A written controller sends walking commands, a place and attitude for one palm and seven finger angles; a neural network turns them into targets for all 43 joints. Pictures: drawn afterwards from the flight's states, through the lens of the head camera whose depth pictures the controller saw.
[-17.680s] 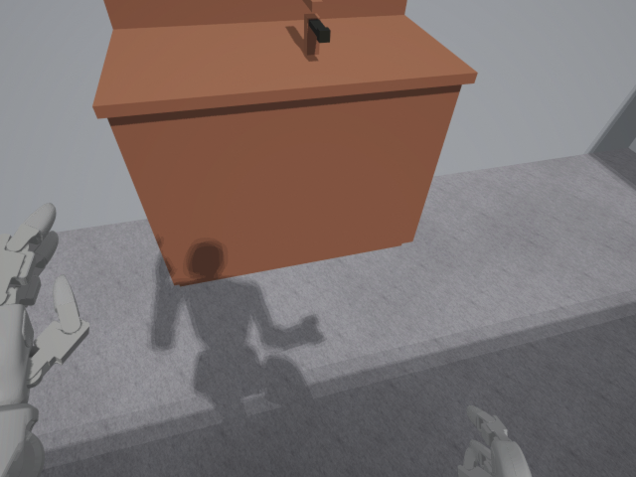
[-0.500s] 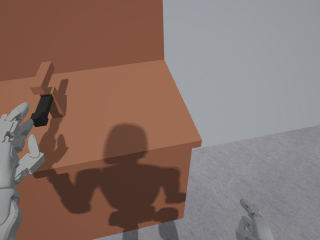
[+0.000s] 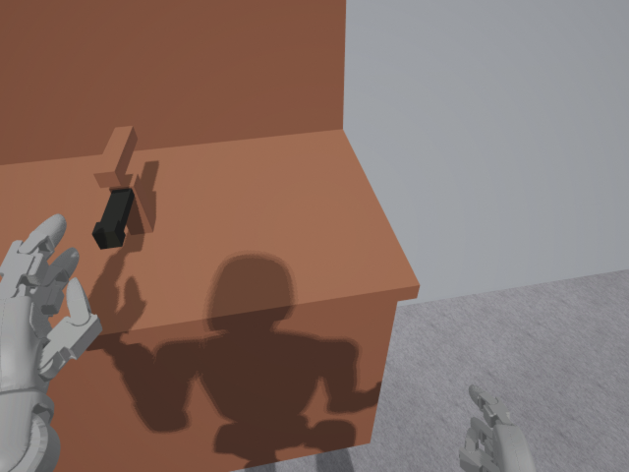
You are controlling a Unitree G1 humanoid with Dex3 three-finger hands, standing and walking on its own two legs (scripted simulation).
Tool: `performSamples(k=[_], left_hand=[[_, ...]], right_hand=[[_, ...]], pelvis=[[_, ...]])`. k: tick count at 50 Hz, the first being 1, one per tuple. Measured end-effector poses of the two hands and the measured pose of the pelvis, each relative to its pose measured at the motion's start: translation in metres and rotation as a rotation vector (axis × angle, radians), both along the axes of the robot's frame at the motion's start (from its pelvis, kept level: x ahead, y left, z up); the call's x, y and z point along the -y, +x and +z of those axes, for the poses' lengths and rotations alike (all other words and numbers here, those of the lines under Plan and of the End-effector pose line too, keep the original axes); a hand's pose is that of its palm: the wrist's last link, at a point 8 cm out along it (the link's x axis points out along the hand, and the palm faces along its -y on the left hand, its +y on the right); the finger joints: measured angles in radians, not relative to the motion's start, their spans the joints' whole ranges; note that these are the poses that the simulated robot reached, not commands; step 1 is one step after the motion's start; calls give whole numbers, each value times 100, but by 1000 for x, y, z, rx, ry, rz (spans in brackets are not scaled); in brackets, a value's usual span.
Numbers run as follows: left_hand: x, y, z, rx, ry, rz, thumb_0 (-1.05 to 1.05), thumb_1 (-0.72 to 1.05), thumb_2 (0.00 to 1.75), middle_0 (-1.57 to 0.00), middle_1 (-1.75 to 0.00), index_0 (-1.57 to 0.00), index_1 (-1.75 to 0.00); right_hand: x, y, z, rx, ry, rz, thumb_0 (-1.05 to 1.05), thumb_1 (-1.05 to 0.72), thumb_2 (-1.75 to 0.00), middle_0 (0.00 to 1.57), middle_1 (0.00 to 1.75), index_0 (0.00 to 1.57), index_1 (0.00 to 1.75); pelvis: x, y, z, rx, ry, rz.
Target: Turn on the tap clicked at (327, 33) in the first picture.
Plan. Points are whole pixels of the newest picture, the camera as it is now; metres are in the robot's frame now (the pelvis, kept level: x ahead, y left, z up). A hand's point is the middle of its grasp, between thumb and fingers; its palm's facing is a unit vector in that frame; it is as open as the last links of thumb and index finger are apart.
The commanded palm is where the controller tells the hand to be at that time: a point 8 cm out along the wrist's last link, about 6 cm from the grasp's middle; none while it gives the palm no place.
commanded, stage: turn the palm inward beside the body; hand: left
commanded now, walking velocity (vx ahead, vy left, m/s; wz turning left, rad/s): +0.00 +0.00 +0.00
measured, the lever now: (109, 234) +0.34 +0.34 +0.14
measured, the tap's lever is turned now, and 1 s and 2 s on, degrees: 0 0 0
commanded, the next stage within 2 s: reach beside the lever's end, fingers flat in 1.02 s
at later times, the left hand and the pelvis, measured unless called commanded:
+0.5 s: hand (87, 340) +0.17 +0.24 +0.18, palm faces +0.48 -0.87 -0.14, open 7.4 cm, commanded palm +0.12 +0.28 +0.19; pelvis -0.01 +0.01 +0.00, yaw +0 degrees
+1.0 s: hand (109, 337) +0.17 +0.22 +0.18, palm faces +0.49 -0.86 -0.12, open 7.4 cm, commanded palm +0.12 +0.26 +0.19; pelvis -0.01 -0.01 +0.00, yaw +1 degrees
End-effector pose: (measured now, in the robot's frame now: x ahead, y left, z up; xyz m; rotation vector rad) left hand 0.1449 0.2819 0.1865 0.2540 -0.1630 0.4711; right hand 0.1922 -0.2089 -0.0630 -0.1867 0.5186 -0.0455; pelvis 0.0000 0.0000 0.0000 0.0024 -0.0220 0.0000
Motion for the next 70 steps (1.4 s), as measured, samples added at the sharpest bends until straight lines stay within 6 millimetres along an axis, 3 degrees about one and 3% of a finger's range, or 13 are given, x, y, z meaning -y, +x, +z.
performSamples(k=[7,14,28,57,70], left_hand=[[-1,-6,-2,-26,-35,5,1,90,90,-21,-30,-21,-30],[0,-13,-1,-33,-57,14,1,90,90,-21,-30,-21,-30],[8,-20,-1,-47,-105,25,1,90,90,-21,-30,-21,-30],[30,-14,0,-62,-125,33,1,90,90,-21,-30,-21,-30],[12,-1,-7,-73,-138,66,1,90,90,-21,-30,-21,-30]], right_hand=[[-17,-3,4,13,11,25,1,-90,-90,20,30,21,30],[-20,-5,6,13,6,33,1,-90,-90,20,30,21,30],[-12,-3,7,21,-3,25,1,-90,-90,20,30,20,30],[14,6,5,36,11,20,1,-90,-90,20,30,20,30],[16,2,2,18,6,3,1,-90,-90,20,30,20,30]], pelvis=[[-6,-9,1,16,-2,0],[-8,-13,2,25,-3,0],[-5,-13,2,35,-3,6],[17,-4,3,34,1,14],[16,-4,4,26,2,14]])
